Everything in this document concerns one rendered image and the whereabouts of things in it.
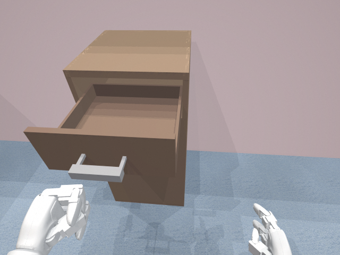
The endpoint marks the cabinet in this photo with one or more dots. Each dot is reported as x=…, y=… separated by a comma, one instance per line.
x=140, y=57

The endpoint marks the drawer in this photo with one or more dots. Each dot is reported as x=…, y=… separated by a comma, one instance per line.
x=111, y=120

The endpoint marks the right robot hand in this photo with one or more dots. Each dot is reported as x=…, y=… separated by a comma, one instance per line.
x=274, y=240

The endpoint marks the left robot hand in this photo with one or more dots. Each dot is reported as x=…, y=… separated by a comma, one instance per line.
x=66, y=206

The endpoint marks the handle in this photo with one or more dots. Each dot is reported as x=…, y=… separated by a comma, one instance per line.
x=97, y=173

